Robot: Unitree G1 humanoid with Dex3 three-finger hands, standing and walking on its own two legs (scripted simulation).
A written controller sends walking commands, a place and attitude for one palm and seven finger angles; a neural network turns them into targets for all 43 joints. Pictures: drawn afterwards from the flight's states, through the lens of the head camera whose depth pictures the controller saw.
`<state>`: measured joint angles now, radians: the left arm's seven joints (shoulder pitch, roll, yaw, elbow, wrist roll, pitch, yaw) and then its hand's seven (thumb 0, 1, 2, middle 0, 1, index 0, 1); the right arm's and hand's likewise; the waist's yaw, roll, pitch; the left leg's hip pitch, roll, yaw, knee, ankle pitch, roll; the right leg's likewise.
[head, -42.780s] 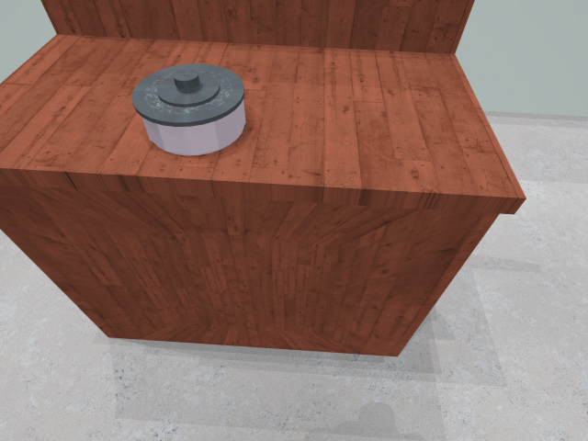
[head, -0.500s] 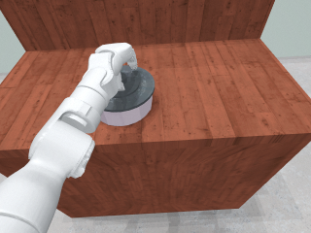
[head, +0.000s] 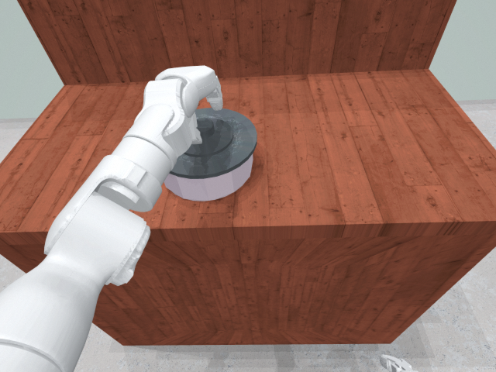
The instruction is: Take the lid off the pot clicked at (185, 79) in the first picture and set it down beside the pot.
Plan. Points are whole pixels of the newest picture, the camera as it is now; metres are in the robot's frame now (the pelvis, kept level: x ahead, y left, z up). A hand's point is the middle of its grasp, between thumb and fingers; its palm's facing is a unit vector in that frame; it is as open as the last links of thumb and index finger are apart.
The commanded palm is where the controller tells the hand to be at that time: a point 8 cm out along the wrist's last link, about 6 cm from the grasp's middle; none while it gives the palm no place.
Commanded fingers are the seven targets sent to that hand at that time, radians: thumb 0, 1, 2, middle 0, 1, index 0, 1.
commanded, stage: raise the hand to come down again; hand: left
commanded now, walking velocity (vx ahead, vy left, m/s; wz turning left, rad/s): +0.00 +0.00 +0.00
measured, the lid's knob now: (202, 128) +0.49 +0.08 +0.15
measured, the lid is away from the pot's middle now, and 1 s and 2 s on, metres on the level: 0.01 0.01 0.01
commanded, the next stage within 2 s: move the open hand above the knob in 0.56 s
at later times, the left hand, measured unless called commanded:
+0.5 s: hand (195, 108) +0.47 +0.08 +0.21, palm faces -0.30 -0.05 -0.95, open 10.4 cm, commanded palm +0.47 +0.08 +0.27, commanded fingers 0.00 -0.23 1.19 -0.78 -0.08 -0.78 -0.08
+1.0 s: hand (200, 108) +0.46 +0.07 +0.21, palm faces -0.28 -0.04 -0.96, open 10.4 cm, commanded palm +0.46 +0.07 +0.27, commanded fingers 0.00 -0.23 1.19 -0.78 -0.08 -0.78 -0.08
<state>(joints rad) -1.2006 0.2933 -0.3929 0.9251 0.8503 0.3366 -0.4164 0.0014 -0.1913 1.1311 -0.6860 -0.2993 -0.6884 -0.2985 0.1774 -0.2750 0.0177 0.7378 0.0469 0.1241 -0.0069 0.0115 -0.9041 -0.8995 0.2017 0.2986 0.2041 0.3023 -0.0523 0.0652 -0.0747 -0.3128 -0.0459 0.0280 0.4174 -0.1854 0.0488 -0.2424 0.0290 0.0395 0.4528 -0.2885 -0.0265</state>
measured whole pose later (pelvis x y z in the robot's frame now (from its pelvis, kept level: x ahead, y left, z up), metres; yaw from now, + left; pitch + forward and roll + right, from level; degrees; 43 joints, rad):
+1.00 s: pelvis +0.00 +0.01 +0.00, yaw +0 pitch +5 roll +1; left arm -1.27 0.25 -0.39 0.99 0.86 0.36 -0.42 0.00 -0.22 1.19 -0.79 -0.09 -0.79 -0.08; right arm 0.20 -0.27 0.02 0.76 0.04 0.11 0.00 0.01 -0.90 -0.90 0.20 0.30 0.20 0.30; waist -0.05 0.07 -0.09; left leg -0.30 -0.06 0.04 0.40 -0.18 0.06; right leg -0.24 0.02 0.05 0.45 -0.29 -0.02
